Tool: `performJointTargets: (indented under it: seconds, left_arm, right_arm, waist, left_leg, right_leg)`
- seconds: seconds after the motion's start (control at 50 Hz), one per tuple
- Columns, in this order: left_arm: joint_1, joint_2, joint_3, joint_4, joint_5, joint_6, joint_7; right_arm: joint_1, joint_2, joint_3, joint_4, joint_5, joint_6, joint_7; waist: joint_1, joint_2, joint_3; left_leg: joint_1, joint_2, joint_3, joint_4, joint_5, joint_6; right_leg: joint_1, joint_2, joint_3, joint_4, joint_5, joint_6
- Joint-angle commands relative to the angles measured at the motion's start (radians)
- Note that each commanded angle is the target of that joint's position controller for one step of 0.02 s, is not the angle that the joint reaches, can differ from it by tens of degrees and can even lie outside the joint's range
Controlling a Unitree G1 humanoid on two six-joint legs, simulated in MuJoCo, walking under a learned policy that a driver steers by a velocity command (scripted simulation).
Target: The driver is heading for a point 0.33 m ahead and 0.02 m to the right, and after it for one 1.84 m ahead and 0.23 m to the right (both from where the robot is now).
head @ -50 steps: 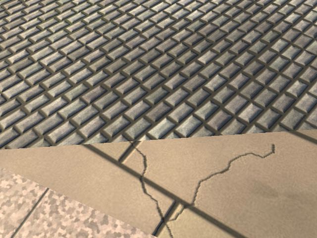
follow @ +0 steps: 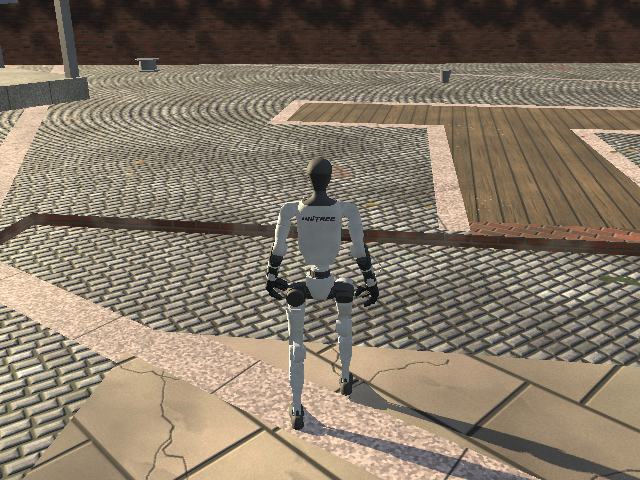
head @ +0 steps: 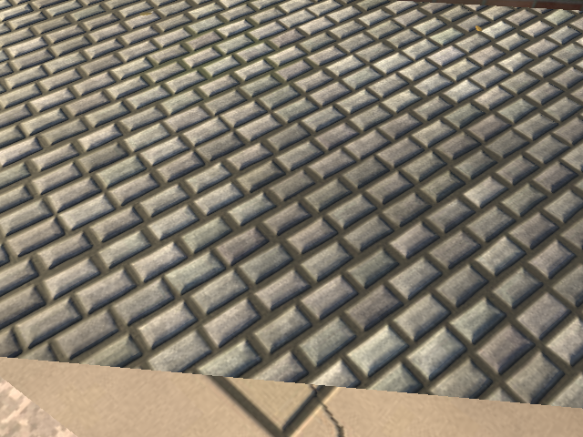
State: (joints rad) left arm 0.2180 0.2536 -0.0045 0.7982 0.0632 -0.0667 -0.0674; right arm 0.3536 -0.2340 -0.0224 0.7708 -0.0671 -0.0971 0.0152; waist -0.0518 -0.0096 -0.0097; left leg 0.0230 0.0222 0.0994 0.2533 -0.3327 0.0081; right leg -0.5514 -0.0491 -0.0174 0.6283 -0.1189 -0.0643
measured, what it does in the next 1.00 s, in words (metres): walks ahead, turning right: right foot, then left foot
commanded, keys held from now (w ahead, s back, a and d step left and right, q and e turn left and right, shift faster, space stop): w+e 0.14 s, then e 0.12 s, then no key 0.74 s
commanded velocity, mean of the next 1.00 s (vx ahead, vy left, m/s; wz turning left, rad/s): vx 0.15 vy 0.00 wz -0.25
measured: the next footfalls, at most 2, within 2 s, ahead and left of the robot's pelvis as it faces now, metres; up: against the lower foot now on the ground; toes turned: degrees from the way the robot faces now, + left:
right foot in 0.06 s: +0.18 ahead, -0.14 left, +0.00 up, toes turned -4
left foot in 0.52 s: +0.45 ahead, +0.01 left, +0.00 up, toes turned -13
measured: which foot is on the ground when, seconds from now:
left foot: down 0.00-0.10, up 0.12-0.50, down 0.52-1.00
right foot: up 0.00-0.04, down 0.06-0.56, up 0.58-0.76, down 0.78-1.00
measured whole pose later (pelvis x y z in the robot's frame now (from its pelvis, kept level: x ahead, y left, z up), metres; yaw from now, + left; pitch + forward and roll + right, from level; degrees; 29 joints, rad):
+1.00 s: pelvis +0.32 -0.08 -0.01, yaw -15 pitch +1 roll +1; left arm 0.28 0.26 0.01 0.76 0.00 -0.07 -0.08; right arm 0.07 -0.25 0.00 0.77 0.01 -0.09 0.07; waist 0.01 0.00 0.01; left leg -0.36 0.00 0.04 0.52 -0.18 0.01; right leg -0.19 -0.02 0.01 0.56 -0.38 0.01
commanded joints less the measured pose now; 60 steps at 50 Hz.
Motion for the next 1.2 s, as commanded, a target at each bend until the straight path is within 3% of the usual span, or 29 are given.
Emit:
performJointTargets:
  seconds: [0.02,0.06,0.08,0.1,0.12,0.14,0.16,0.18,0.2,0.24,0.32,0.4,0.46,0.52,0.54,0.56,0.58,0.6,0.62,0.66,0.7,0.74,0.78,0.8,0.82,0.84,0.88,0.96,1.2]
  left_arm:
    - [-0.093,0.072,0.019,-0.095,-0.02,-0.028,-0.017]
    - [-0.024,0.136,0.048,-0.091,-0.038,-0.048,-0.007]
    - [0.089,0.202,0.074,-0.065,-0.033,-0.063,0.009]
    - [0.306,0.255,0.086,-0.038,-0.022,-0.056,0.039]
    - [0.441,0.219,0.069,0.005,-0.007,-0.06,0.037]
    - [0.451,0.212,0.086,0.043,-0.006,-0.079,0.036]
    - [0.34,0.191,0.08,0.025,-0.025,-0.084,0.031]
    - [0.242,0.149,0.061,0.001,-0.038,-0.083,0.027]
    - [0.142,0.125,0.047,-0.018,-0.041,-0.084,0.021]
    - [-0.029,0.126,0.045,-0.086,-0.039,-0.084,0.015]
    - [-0.032,0.229,0.087,-0.116,-0.013,-0.097,-0.005]
    - [0.085,0.219,0.1,-0.101,-0.014,-0.076,-0.02]
    - [0.104,0.21,0.104,-0.094,-0.02,-0.058,-0.014]
    - [0.05,0.192,0.09,-0.108,-0.03,-0.042,-0.027]
    - [0.081,0.172,0.083,-0.126,-0.029,-0.04,-0.035]
    - [0.206,0.116,0.057,-0.117,-0.02,-0.047,-0.024]
    - [0.153,0.135,0.067,-0.115,-0.009,-0.035,-0.012]
    - [0.063,0.162,0.077,-0.14,-0.005,-0.009,-0.002]
    - [0.079,0.159,0.075,-0.122,0.0,0.005,0.016]
    - [0.165,0.089,0.047,-0.07,0.009,0.006,0.022]
    - [0.236,0.059,0.032,-0.036,-0.006,0.008,-0.01]
    - [0.243,0.085,0.035,-0.001,-0.051,0.011,-0.05]
    - [0.189,0.181,0.06,-0.055,-0.05,-0.007,-0.04]
    - [0.087,0.223,0.067,-0.093,-0.049,-0.018,-0.032]
    - [0.05,0.2,0.065,-0.092,-0.048,-0.017,-0.027]
    - [0.002,0.165,0.055,-0.112,-0.057,-0.018,-0.017]
    - [-0.06,0.098,0.033,-0.137,-0.06,-0.016,-0.008]
    - [0.068,0.153,0.053,-0.102,-0.062,-0.019,-0.01]
    - [0.035,0.174,0.067,-0.124,-0.063,-0.007,-0.015]
  right_arm:
    - [-0.072,-0.19,-0.045,-0.048,-0.01,-0.01,-0.007]
    - [-0.051,-0.204,-0.04,-0.024,-0.023,-0.015,-0.005]
    - [-0.01,-0.158,-0.026,-0.025,-0.046,-0.024,-0.002]
    - [0.115,-0.047,0.013,-0.059,-0.072,-0.036,0.009]
    - [0.033,-0.055,0.022,-0.064,-0.041,-0.045,0.043]
    - [-0.169,-0.088,0.008,-0.098,-0.007,-0.042,0.041]
    - [-0.199,-0.13,-0.005,-0.095,-0.006,-0.044,0.018]
    - [-0.16,-0.156,-0.01,-0.102,-0.022,-0.046,0.0]
    - [-0.145,-0.133,-0.001,-0.106,-0.026,-0.043,-0.01]
    - [-0.112,-0.142,-0.003,-0.114,-0.013,-0.02,-0.022]
    - [-0.111,-0.122,0.012,-0.082,0.018,0.013,0.001]
    - [-0.215,-0.136,0.014,-0.079,0.017,0.024,0.03]
    - [-0.266,-0.151,0.01,-0.064,0.016,0.001,0.017]
    - [-0.223,-0.183,0.002,-0.028,0.043,-0.017,0.005]
    - [-0.189,-0.257,-0.013,-0.033,0.059,-0.026,-0.006]
    - [-0.148,-0.26,-0.011,-0.051,0.076,-0.024,-0.001]
    - [-0.041,-0.181,0.004,-0.018,0.051,-0.011,0.001]
    - [-0.007,-0.221,-0.019,0.005,0.036,-0.01,-0.007]
    - [-0.09,-0.207,-0.019,-0.005,0.052,-0.009,-0.003]
    - [-0.315,-0.046,0.038,-0.071,0.096,-0.016,0.018]
    - [-0.421,-0.115,0.022,-0.087,0.092,-0.026,0.039]
    - [-0.384,-0.174,-0.002,-0.053,0.075,-0.009,0.075]
    - [-0.286,-0.141,0.002,-0.014,0.084,0.007,0.094]
    - [-0.252,-0.166,-0.011,-0.033,0.076,-0.001,0.073]
    - [-0.283,-0.179,-0.018,-0.05,0.061,-0.008,0.045]
    - [-0.31,-0.149,-0.011,-0.059,0.055,-0.014,0.035]
    - [-0.32,-0.124,-0.004,-0.063,0.075,-0.019,0.03]
    - [-0.319,-0.124,-0.008,-0.073,0.076,-0.008,0.051]
    - [-0.333,-0.153,-0.028,-0.05,0.069,0.004,0.043]
  waist:
    - [0.047,0.092,0.044]
    - [0.105,0.095,-0.011]
    - [0.131,0.014,-0.112]
    - [0.143,-0.181,-0.39]
    - [0.232,-0.142,-0.358]
    - [0.284,-0.093,-0.067]
    - [0.23,-0.084,0.021]
    - [0.151,-0.07,-0.044]
    - [0.073,-0.052,-0.041]
    - [-0.014,-0.012,-0.064]
    - [0.005,-0.014,-0.048]
    - [0.074,-0.023,-0.03]
    - [0.099,-0.037,-0.044]
    - [0.043,0.012,-0.1]
    - [0.053,0.086,-0.205]
    - [0.07,0.201,-0.403]
    - [-0.009,0.215,-0.425]
    - [-0.027,0.106,-0.296]
    - [0.021,0.075,-0.158]
    - [0.127,0.068,-0.094]
    - [0.192,0.032,-0.1]
    - [0.155,0.05,-0.063]
    - [0.104,0.059,-0.039]
    - [0.028,0.013,0.02]
    - [0.021,-0.003,0.007]
    - [0.012,0.015,-0.016]
    - [0.006,-0.002,-0.031]
    - [0.046,-0.001,-0.086]
    - [0.054,-0.001,-0.055]
  left_leg:
    - [0.0,0.266,-0.09,-0.046,0.329,0.19]
    - [-0.094,0.221,0.006,0.124,0.555,0.144]
    - [-0.191,0.138,0.087,0.366,0.567,0.074]
    - [-0.474,0.003,0.06,0.691,0.16,-0.019]
    - [-0.771,-0.102,-0.103,0.891,-0.235,-0.013]
    - [-0.965,-0.039,-0.204,1.005,-0.18,0.03]
    - [-0.943,0.009,-0.206,1.049,-0.12,0.034]
    - [-0.823,0.037,-0.216,1.023,-0.094,0.03]
    - [-0.726,0.061,-0.204,1.001,-0.081,0.021]
    - [-0.585,0.081,-0.18,0.909,-0.086,-0.019]
    - [-0.488,0.052,-0.087,0.621,0.158,-0.085]
    - [-0.531,0.026,-0.106,0.422,0.347,-0.064]
    - [-0.621,0.03,-0.129,0.324,0.358,-0.047]
    - [-0.323,-0.01,-0.075,0.211,0.604,0.037]
    - [-0.096,0.058,-0.153,0.221,0.945,0.159]
    - [0.208,0.292,-0.407,0.221,1.099,0.379]
    - [0.252,0.378,-0.555,0.166,0.938,0.405]
    - [0.09,0.354,-0.518,0.103,0.686,0.323]
    - [-0.074,0.308,-0.453,0.055,0.51,0.264]
    - [-0.307,0.216,-0.334,0.032,0.429,0.189]
    - [-0.441,0.119,-0.209,0.081,0.445,0.134]
    - [-0.452,0.056,-0.179,0.158,0.213,0.087]
    - [-0.403,0.117,-0.266,0.142,-0.062,0.063]
    - [-0.336,0.085,-0.203,0.146,-0.129,0.053]
    - [-0.239,0.052,-0.135,0.202,-0.066,0.033]
    - [-0.202,0.056,-0.156,0.199,-0.03,0.04]
    - [-0.19,0.052,-0.153,0.193,0.114,0.049]
    - [-0.148,0.024,-0.111,0.262,0.463,0.044]
    - [-0.192,0.014,-0.099,0.278,0.411,0.007]
  right_leg:
    - [0.043,0.045,-0.033,-0.075,0.084,-0.049]
    - [0.301,0.118,-0.069,-0.078,0.104,-0.095]
    - [0.527,0.099,0.002,-0.041,0.117,-0.15]
    - [1.005,-0.119,0.395,-0.079,0.157,-0.367]
    - [1.138,-0.252,0.743,-0.28,-0.054,-0.393]
    - [0.972,-0.209,0.646,-0.338,-0.231,-0.26]
    - [0.77,-0.191,0.553,-0.335,-0.15,-0.239]
    - [0.644,-0.19,0.502,-0.321,0.094,-0.273]
    - [0.513,-0.181,0.428,-0.321,0.352,-0.286]
    - [0.34,-0.143,0.326,-0.373,0.564,-0.277]
    - [0.237,-0.059,0.174,-0.355,0.71,-0.217]
    - [0.355,-0.097,0.235,-0.292,0.696,-0.19]
    - [0.531,-0.128,0.284,-0.215,0.671,-0.166]
    - [0.426,-0.023,0.242,-0.111,0.728,-0.068]
    - [0.332,0.079,0.196,-0.027,0.617,0.008]
    - [0.18,0.135,0.186,0.164,0.162,0.098]
    - [0.047,0.16,0.153,0.386,-0.572,0.154]
    - [0.03,0.106,0.143,0.519,-0.657,0.146]
    - [0.027,0.049,0.138,0.556,-0.611,0.167]
    - [0.176,-0.029,0.133,0.409,-0.6,0.223]
    - [0.36,-0.03,0.042,0.174,-0.444,0.263]
    - [0.42,0.019,-0.017,-0.059,-0.129,0.234]
    - [0.312,0.002,0.022,-0.105,-0.15,0.123]
    - [0.129,-0.016,0.078,-0.159,-0.315,0.016]
    - [0.051,-0.035,0.132,-0.222,-0.448,-0.049]
    - [0.053,-0.037,0.128,-0.247,-0.431,-0.043]
    - [0.129,-0.03,0.123,-0.237,-0.293,-0.002]
    - [0.237,-0.016,0.075,-0.182,0.026,0.031]
    - [0.303,-0.005,0.056,-0.183,0.06,0.04]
